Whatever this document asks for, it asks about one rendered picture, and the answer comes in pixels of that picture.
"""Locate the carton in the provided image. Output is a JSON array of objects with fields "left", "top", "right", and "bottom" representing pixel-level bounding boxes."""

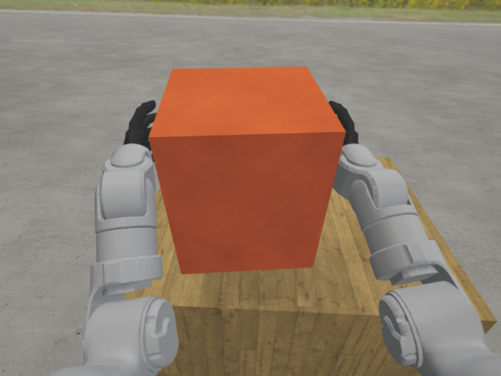
[{"left": 149, "top": 67, "right": 346, "bottom": 274}]

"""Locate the right robot hand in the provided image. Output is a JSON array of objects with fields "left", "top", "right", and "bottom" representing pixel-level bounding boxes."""
[{"left": 329, "top": 101, "right": 359, "bottom": 146}]

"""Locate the left robot upper arm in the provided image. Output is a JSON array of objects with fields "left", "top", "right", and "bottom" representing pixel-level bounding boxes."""
[{"left": 49, "top": 296, "right": 179, "bottom": 376}]

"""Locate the pedestal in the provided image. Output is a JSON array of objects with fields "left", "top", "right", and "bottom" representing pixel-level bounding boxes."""
[{"left": 124, "top": 157, "right": 497, "bottom": 376}]

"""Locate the left robot hand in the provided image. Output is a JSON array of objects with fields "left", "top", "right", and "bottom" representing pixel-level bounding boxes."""
[{"left": 124, "top": 100, "right": 157, "bottom": 162}]

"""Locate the right robot upper arm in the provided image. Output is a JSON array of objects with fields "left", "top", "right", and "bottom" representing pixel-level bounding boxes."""
[{"left": 379, "top": 281, "right": 501, "bottom": 376}]

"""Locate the robot right forearm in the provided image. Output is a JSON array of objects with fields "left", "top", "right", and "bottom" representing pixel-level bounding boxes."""
[{"left": 333, "top": 143, "right": 485, "bottom": 342}]

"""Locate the robot left forearm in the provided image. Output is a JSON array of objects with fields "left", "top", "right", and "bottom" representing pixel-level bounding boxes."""
[{"left": 82, "top": 143, "right": 163, "bottom": 360}]

